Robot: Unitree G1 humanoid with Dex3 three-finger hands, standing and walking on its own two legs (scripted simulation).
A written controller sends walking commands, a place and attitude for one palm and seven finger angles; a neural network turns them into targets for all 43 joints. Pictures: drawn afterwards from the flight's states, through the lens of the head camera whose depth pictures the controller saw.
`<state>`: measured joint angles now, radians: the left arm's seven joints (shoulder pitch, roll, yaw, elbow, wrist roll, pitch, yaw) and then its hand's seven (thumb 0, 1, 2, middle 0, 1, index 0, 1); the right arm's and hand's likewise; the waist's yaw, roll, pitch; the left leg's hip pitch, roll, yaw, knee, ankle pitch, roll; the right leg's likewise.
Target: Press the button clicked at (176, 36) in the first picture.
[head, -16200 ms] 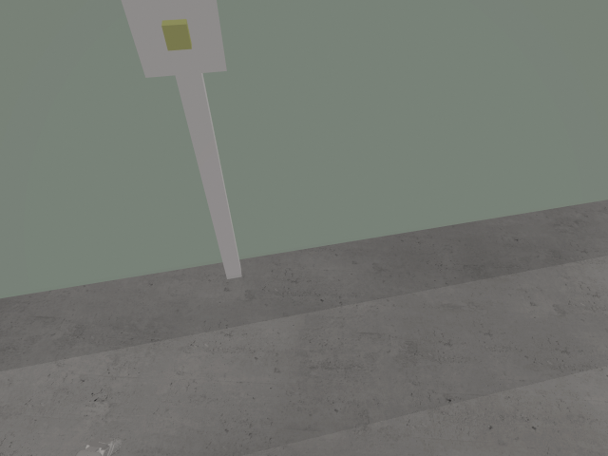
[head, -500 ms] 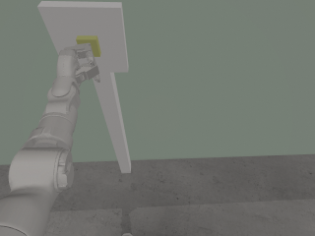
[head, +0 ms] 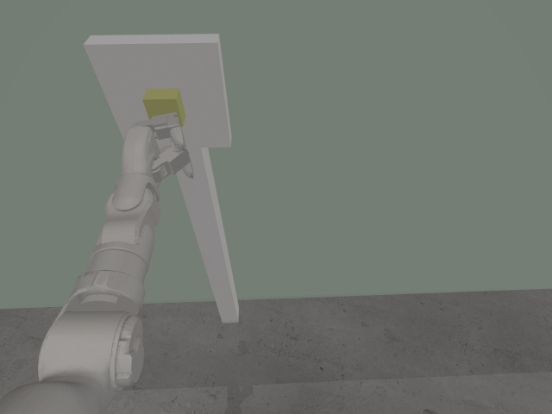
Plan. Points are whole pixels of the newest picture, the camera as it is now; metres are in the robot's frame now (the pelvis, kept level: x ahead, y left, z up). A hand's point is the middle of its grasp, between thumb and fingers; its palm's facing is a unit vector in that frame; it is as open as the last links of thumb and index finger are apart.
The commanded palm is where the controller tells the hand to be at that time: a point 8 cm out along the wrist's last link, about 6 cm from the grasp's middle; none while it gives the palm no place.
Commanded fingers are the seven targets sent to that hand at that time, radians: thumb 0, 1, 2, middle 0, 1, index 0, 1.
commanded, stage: pull the fist back off the button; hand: left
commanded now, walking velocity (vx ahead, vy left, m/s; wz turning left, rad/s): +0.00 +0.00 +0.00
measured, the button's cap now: (165, 106) +0.52 +0.18 +0.19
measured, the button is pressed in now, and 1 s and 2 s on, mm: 0 0 0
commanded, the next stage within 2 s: draw the hand back to the body in 0.46 s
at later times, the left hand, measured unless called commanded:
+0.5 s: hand (167, 187) +0.37 +0.15 +0.16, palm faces +0.07 -1.00 -0.01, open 3.1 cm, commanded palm +0.35 +0.20 +0.16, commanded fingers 0.00 0.90 0.90 -1.30 -1.50 -1.30 -1.50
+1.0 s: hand (142, 222) +0.31 +0.16 +0.17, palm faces +0.08 -1.00 -0.03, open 3.1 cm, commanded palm +0.27 +0.21 +0.17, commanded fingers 0.00 0.90 0.90 -1.30 -1.50 -1.30 -1.50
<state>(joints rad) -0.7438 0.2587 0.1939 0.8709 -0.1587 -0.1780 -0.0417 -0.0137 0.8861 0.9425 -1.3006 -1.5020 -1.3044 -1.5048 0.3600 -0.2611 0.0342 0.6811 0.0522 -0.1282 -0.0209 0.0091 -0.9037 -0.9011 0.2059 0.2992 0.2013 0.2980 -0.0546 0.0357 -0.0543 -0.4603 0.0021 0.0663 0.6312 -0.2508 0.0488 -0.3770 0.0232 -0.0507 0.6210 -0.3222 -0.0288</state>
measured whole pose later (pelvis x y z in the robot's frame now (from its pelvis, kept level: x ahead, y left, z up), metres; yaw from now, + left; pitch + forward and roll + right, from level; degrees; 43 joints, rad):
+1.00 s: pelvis +0.02 -0.02 +0.01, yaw +1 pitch -3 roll +0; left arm -0.05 0.25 0.19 -0.02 -0.26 0.16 -0.13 0.02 0.90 0.90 -1.30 -1.50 -1.30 -1.50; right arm 0.22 -0.26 0.05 0.61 0.07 -0.05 -0.08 0.01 -0.90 -0.90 0.20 0.30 0.20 0.30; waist 0.03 0.06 -0.04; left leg -0.21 0.01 0.04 0.49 -0.22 0.02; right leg -0.12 0.04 -0.07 0.47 -0.30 -0.06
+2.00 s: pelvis +0.03 +0.01 +0.02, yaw +0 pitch -5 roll -1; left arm 0.51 0.31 0.26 -0.49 -0.06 -0.10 0.11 0.02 0.90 0.89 -1.31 -1.50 -1.31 -1.50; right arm 0.19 -0.22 0.04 0.60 -0.01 -0.07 -0.05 0.01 -0.90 -0.90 0.21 0.30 0.20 0.30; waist 0.08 0.06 0.02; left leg -0.13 -0.02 0.06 0.42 -0.22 0.06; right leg -0.02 0.01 -0.04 0.36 -0.26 -0.01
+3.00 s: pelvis -0.06 +0.03 +0.00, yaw +1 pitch +2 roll -3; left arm 0.61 0.42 0.41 -0.60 -0.02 -0.26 0.15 0.02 0.89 0.89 -1.31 -1.50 -1.31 -1.50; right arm 0.25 -0.20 0.01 0.54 0.00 -0.07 -0.06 0.01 -0.90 -0.90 0.21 0.30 0.20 0.30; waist 0.00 0.01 0.00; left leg -0.46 -0.03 0.06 0.53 -0.12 0.10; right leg -0.26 0.05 0.03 0.59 -0.33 -0.01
